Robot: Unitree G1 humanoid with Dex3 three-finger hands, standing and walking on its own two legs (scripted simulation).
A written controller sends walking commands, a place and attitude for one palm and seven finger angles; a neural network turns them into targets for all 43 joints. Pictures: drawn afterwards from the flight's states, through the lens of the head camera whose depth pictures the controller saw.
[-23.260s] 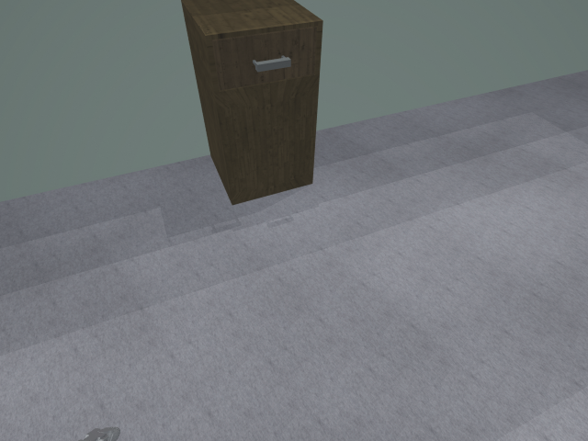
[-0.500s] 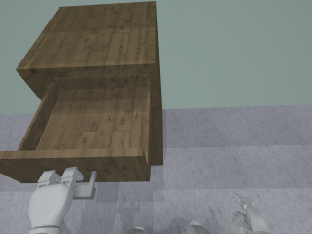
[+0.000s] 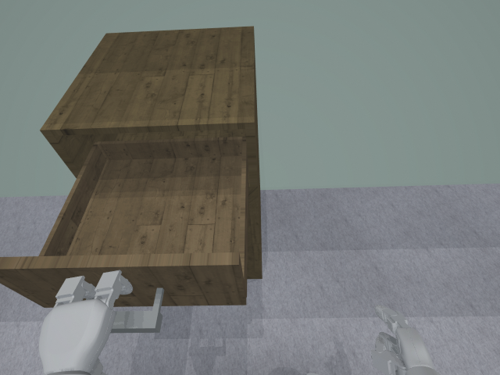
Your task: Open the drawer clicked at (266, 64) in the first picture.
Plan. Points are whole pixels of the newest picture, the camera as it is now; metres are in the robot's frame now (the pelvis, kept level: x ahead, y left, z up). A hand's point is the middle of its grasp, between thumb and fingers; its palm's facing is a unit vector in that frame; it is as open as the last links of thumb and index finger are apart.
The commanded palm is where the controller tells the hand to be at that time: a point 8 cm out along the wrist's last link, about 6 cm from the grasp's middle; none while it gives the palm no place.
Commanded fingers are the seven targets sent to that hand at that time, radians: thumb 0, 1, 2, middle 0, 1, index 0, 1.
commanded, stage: lift the hand off the handle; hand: left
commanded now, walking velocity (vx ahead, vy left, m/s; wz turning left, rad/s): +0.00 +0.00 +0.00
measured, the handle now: (122, 308) +0.22 +0.24 -0.03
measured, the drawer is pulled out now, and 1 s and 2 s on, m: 0.30 0.30 0.30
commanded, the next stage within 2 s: draw the hand back to the body in 1.68 s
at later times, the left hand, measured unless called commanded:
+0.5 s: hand (98, 327) +0.18 +0.24 +0.03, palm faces +0.00 -0.12 -0.99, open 13.5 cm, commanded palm +0.16 +0.23 +0.09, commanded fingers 0.00 -0.50 0.30 -0.30 -1.20 -0.30 -1.20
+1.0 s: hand (87, 315) +0.18 +0.24 +0.06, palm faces +0.01 -0.11 -0.99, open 13.4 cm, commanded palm +0.17 +0.24 +0.13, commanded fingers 0.00 -0.50 0.30 -0.30 -1.20 -0.30 -1.20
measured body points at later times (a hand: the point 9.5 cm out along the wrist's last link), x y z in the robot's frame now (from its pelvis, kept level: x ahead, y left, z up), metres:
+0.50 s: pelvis +0.01 +0.01 +0.01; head +0.04 -0.02 +0.46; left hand +0.17 +0.24 +0.08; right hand +0.22 -0.20 -0.08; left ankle -0.03 +0.10 -0.69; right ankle +0.03 -0.10 -0.69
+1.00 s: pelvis +0.01 +0.00 +0.03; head +0.03 -0.04 +0.47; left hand +0.18 +0.24 +0.12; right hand +0.23 -0.21 -0.07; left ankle -0.03 +0.10 -0.69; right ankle +0.03 -0.10 -0.69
